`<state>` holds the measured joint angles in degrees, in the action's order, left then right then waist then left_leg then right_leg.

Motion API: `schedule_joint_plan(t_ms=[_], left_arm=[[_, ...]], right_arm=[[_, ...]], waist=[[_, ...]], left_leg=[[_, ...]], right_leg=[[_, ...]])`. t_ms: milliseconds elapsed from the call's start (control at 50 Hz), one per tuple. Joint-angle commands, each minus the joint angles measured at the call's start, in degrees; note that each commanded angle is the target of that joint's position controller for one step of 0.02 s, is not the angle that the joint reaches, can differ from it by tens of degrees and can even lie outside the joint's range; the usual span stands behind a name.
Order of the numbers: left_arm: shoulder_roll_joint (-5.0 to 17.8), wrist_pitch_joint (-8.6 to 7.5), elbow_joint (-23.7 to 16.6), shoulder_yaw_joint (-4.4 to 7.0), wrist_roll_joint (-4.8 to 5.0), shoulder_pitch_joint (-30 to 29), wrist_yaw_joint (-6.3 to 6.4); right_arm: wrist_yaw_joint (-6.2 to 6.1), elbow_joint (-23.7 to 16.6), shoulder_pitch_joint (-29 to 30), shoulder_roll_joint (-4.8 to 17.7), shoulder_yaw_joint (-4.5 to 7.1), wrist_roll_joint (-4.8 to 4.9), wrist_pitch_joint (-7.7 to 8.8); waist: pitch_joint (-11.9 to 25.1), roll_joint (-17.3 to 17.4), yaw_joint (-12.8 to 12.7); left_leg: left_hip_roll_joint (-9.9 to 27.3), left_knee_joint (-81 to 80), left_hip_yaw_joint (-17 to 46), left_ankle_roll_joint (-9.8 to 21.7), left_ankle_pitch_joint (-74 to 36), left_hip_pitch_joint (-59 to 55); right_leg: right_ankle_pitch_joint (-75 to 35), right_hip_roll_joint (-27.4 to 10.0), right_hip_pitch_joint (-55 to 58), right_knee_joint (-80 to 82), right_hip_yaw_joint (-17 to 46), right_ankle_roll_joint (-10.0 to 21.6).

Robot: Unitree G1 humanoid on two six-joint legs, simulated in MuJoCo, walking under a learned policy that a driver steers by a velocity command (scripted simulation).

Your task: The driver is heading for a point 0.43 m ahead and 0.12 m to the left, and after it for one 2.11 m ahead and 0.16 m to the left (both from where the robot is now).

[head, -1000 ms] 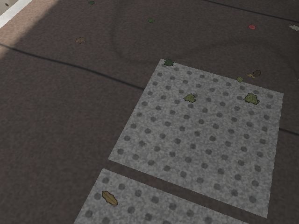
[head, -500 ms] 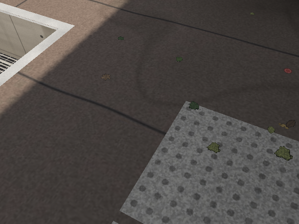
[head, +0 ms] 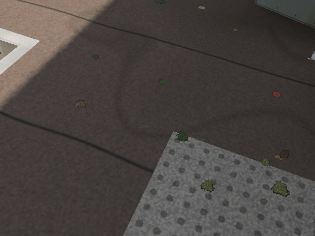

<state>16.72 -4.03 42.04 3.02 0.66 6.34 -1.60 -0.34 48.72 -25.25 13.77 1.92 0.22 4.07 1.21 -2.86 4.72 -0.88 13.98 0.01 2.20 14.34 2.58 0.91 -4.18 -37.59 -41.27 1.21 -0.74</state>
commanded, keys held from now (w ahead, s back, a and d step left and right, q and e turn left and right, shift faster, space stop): w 0.10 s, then w+q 0.34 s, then q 0.20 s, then no key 0.36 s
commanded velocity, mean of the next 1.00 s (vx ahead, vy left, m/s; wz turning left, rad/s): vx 0.32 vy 0.00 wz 0.30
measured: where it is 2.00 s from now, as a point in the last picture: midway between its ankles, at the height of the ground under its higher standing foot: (141, 235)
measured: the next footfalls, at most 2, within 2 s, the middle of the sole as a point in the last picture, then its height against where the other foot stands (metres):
right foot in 0.18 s outside the picture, level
left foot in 0.68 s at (111, 233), level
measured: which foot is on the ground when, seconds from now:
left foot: down 0.00-0.18, up 0.20-0.66, down 0.68-1.00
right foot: up 0.00-0.16, down 0.18-0.66, up 0.68-1.00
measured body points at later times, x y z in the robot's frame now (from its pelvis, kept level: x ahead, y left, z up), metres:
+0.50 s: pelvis +0.28 -0.04 +0.00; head +0.30 -0.03 +0.44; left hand +0.29 +0.24 -0.13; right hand +0.46 -0.30 -0.11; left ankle +0.40 +0.14 -0.68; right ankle +0.25 -0.14 -0.75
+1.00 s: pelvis +0.44 +0.03 -0.01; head +0.47 +0.05 +0.44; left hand +0.47 +0.33 -0.14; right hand +0.66 -0.17 -0.11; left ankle +0.48 +0.11 -0.75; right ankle +0.53 -0.13 -0.71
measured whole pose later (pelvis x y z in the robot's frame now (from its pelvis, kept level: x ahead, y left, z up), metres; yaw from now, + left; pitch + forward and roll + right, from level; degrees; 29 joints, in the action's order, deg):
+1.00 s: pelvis +0.44 +0.03 -0.01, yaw +19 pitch +1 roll +0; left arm 16.6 1.2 48.3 3.2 0.1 7.2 2.6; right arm -0.3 42.1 -8.0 13.9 2.5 -1.4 0.7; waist -2.8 -2.0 0.7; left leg -5.1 24.9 0.4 5.0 6.4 19.9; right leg 19.3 -4.8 -27.6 -47.7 3.2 -4.1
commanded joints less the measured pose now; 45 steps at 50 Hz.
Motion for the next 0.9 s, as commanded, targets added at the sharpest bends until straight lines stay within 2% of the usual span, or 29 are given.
schedule_joint_plan(t_ms=[20,60,120,140,160,180,200,220,240,260,280,300,320,360,420,480,520,580,620,640,660,680,700,720,740,760,780,840,900], left_arm=[[0.65,-1.1,-6.37,-0.48,0.42,-10.14,-0.9],[1.04,-1.32,-7.42,-0.55,0.66,-12.5,-1.52],[2.74,-1.76,-8.08,-0.14,0.52,-12.39,-2.11],[4.0,-1.9,-7.6,0.44,0.26,-9.65,-1.96],[5.81,-1.93,-5.84,1.47,-0.01,-3.02,-1.5],[8.7,-1.82,-3.29,2.76,-0.29,7.19,-0.75],[14.26,-1.48,-1.96,4.12,-1.72,16.2,0.04],[12.34,-0.92,-0.79,3.5,-1.08,18.27,-0.23],[8.05,-0.62,-0.71,2.34,-0.68,15.53,0.16],[6.5,-0.61,-0.69,1.83,-0.24,11.27,0.45],[4.81,-0.81,-0.57,1.35,-0.47,7.75,0.44],[3.28,-1.24,-0.44,1.06,-1.05,5.3,0.22],[2.57,-1.68,-0.03,1.07,-1.55,3.8,0.08],[2.35,-2.52,1.08,1.38,-1.36,2.59,-0.03],[4.2,-2.98,2.86,2.13,-1.54,3.3,0.51],[5.74,-2.34,3.29,2.4,-1.51,2.47,1.47],[7.26,-1.56,3.91,2.72,-1.09,4.36,2.35],[9.35,0.17,4.68,3.36,0.29,5.59,3.11],[10.63,1.31,4.25,3.89,1.29,4.53,3.64],[10.71,1.9,3.86,4.0,1.54,3.81,3.83],[9.34,2.2,3.75,3.47,1.4,4.01,3.8],[5.7,2.0,3.13,2.08,-1.11,8.1,3.35],[1.12,1.35,2.09,0.23,-2.74,14.96,2.36],[6.66,1.03,3.44,1.1,-0.64,12.45,1.64],[7.96,1.25,2.21,1.59,1.2,7.25,1.59],[6.95,1.75,2.39,1.46,0.64,5.17,2.28],[6.96,2.56,2.75,1.64,-0.09,4.28,2.98],[5.98,4.38,4.04,1.84,-0.46,7.95,3.73],[4.52,4.72,4.31,1.42,-0.82,6.57,4.42]], right_arm=[[-0.45,-1.68,-1.02,10.37,2.44,0.39,0.43],[-0.43,-0.59,-2.21,10.67,2.56,0.68,0.09],[-0.63,0.59,-2.44,11.38,2.97,0.87,-0.58],[-0.7,0.65,-1.83,12.02,3.15,0.85,-0.82],[-0.77,0.6,-0.88,12.33,3.17,0.88,-1.08],[-0.79,-0.12,0.07,11.59,2.75,0.41,-1.05],[-0.47,-2.08,-3.98,5.99,1.11,-0.26,-0.29],[-0.18,-0.8,-8.12,3.59,0.21,0.35,0.74],[-0.08,-1.43,-1.96,10.14,2.28,2.35,1.09],[-0.27,-2.94,2.82,11.06,2.69,2.8,1.15],[-0.66,-3.18,5.05,10.13,2.73,2.09,0.98],[-0.86,-2.87,4.89,8.81,2.93,1.54,0.3],[-0.86,-2.33,3.25,6.98,2.8,1.59,-0.54],[-0.91,-2.39,3.01,4.61,2.64,1.7,-1.92],[-0.88,-4.65,7.24,4.76,2.81,1.04,-2.45],[0.5,-6.56,12.87,4.05,2.29,0.63,-1.63],[1.64,-8.61,17.68,3.25,1.82,0.12,-1.31],[2.98,-10.85,18.87,5.0,2.46,0.27,-1.83],[3.46,-11.27,15.89,7.49,3.63,-0.15,-2.23],[3.52,-10.44,11.23,9.41,4.66,-0.1,-2.25],[2.89,-8.78,4.75,11.92,6.04,-0.2,-2.05],[1.34,-9.06,2.36,16.99,7.11,-0.41,-2.23],[0.84,-12.0,7.08,20.15,6.53,-1.65,-2.1],[1.44,-13.52,7.03,15.73,5.49,-1.27,-2.21],[1.66,-13.7,10.6,12.99,4.68,-0.81,-2.02],[1.54,-13.11,13.43,10.54,3.96,0.12,-2.1],[1.26,-12.95,15.51,8.82,3.31,0.25,-2.31],[0.84,-12.69,17.94,9.38,3.25,-1.64,-2.05],[0.13,-11.52,18.37,8.9,3.05,-1.55,-1.92]], waist=[[-5.12,8.46,0.84],[-6.33,8.32,1.1],[-6.05,8.61,-0.72],[-4.08,9.19,-2.73],[0.2,9.2,-6.6],[7.14,8.54,-11.37],[18.4,-2.29,-12.21],[26.67,-11.88,-11.29],[16.97,-6.89,-12.01],[8.16,-4.72,-10.62],[3.72,-1.96,-8.72],[0.94,-2.57,-6.62],[0.27,-3.64,-4.94],[-1.61,-2.69,-3.53],[-3.86,-1.09,-3.47],[-5.71,0.05,-4.43],[-5.72,0.8,-6.37],[-3.97,-0.24,-6.05],[-1.34,-1.45,-3.7],[1.09,-1.2,-1.18],[4.59,1.28,2.1],[9.62,12.48,1.16],[18.08,20.11,-5.75],[25.72,10.2,-1.16],[17.87,7.26,-1.34],[11.43,3.33,-2.75],[7.86,3.7,-3.91],[6.58,7.56,-6.9],[7.11,7.74,-6.43]], left_leg=[[12.11,-5.35,6.99,8.03,-12.93,0.77],[13.75,-4.39,7.46,8.03,-14.11,-1.39],[15.71,-0.7,8.21,6.89,-23.16,-5.31],[15.31,2.87,8.04,6.28,-32.53,-5.77],[13.54,9.94,6.59,5.21,-42.07,-4.36],[10.88,21.39,5.05,3.47,-40.13,3.31],[4.1,43.8,1.92,0.01,-18.27,24.52],[-1.37,56.31,7.59,-1.2,19.31,34.25],[1.82,61.09,9.55,-0.93,17.02,39.34],[4.44,60.06,7.07,-0.71,11.51,40.79],[6.38,57.54,6.1,-0.79,7.23,38.61],[7.91,55.24,6.24,-0.85,4.18,35.44],[8.81,54.35,6.41,-0.89,2.27,32.04],[9.36,53.0,6.2,-1.19,0.83,31.41],[9.66,46.72,7.06,-1.73,-6.29,35.75],[8.19,32.93,3.2,-1.68,-16.05,32.51],[6.64,26.78,-0.38,-1.71,-19.56,30.27],[5.29,22.17,-1.2,-0.33,-16.64,29.67],[2.39,21.08,-3.19,1.52,-10.81,25.3],[0.41,19.26,-4.01,2.89,-9.97,19.68],[-1.61,14.06,-3.54,4.79,-15.97,9.83],[8.18,14.76,9.4,8.39,-40.97,-4.36],[22.78,16.26,34.09,21.72,-59.17,-18.12],[23.22,12.02,34.49,22.69,-48.73,-17.15],[20.22,10.41,27.09,19.7,-40.5,-11.27],[16.96,9.18,21.55,15.91,-33.18,-3.84],[14.91,7.37,18.55,13.96,-28.99,3.39],[12.01,3.79,13.42,13.3,-28.12,14.25],[11.44,3.29,11.81,12.89,-24.66,13.55]], right_leg=[[-4.5,1.73,-0.49,7.19,-2.02,-0.22],[-3.56,1.95,-0.27,9.57,-1.8,0.87],[0.94,2.75,3.27,12.39,-1.66,3.5],[2.78,4.16,8.4,12.99,-2.52,4.48],[2.16,5.68,18.57,14.26,-3.85,5.97],[-0.16,2.62,35.15,12.18,-1.26,8.14],[2.32,-13.05,60.83,10.51,18.27,14.63],[13.54,-20.91,66.54,19.04,38.16,18.77],[18.93,-18.34,58.95,22.05,33.05,15.73],[16.86,-16.54,49.47,24.05,24.56,13.66],[12.78,-14.2,41.17,26.42,18.92,12.62],[9.05,-11.98,35.01,28.7,13.62,11.76],[7.46,-10.79,31.09,30.72,10.17,11.42],[2.57,-10.58,27.39,33.28,5.1,11.84],[-3.15,-10.44,27.69,34.78,-0.78,12.01],[-12.35,-7.73,27.0,33.97,-8.57,10.35],[-19.24,-8.19,28.71,32.13,-10.91,9.94],[-24.68,-10.44,36.12,26.99,-11.73,8.66],[-33.36,-10.91,38.93,19.33,-12.08,7.21],[-35.1,-10.01,38.6,11.8,-12.47,6.11],[-30.12,-7.03,35.42,0.72,-13.26,3.84],[-2.96,-2.54,23.07,-16.66,-13.77,0.14],[41.89,7.54,5.84,-36.46,-5.94,-3.34],[39.72,5.32,5.22,-40.11,3.92,-2.46],[34.73,3.04,1.6,-38.42,3.09,-1.56],[30.5,0.44,0.76,-33.71,2.22,-1.46],[27.85,-0.91,3.27,-29.66,2.29,-1.68],[22.85,-0.2,12.47,-24.67,1.08,-2.63],[20.16,-0.63,13.2,-15.53,1.64,-3.45]])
